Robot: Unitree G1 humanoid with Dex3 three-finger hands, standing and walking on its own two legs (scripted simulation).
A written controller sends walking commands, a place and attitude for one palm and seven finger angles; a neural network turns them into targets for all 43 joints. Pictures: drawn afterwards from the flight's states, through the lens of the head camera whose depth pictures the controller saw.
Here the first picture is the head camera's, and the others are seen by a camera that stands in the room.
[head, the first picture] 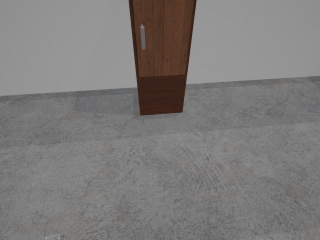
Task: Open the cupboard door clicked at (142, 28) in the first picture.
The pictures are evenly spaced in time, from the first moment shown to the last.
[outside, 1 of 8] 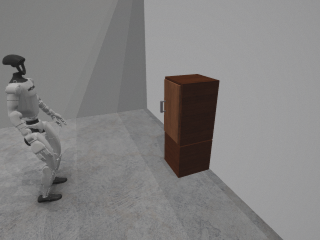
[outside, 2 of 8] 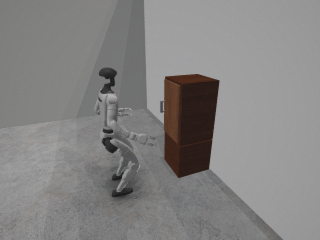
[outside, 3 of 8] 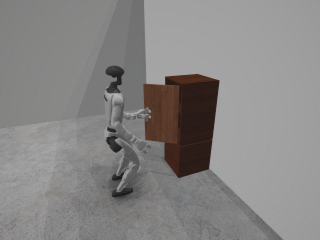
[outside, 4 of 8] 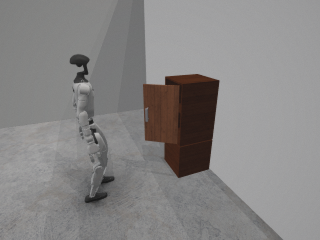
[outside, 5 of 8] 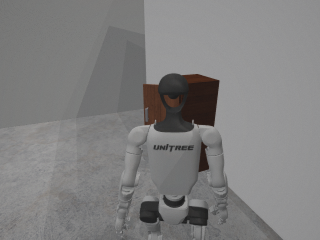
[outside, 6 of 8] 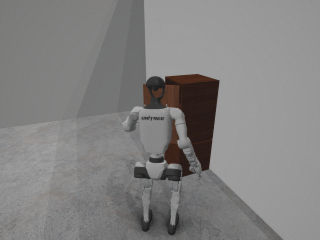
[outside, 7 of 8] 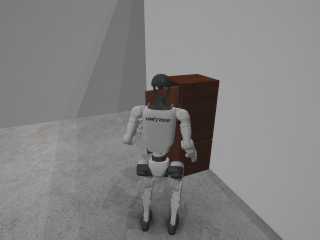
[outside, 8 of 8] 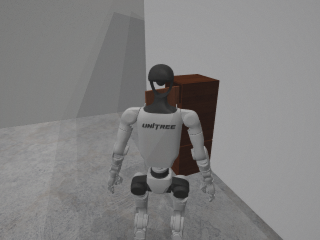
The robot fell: no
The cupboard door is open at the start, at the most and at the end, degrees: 0 101 100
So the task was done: yes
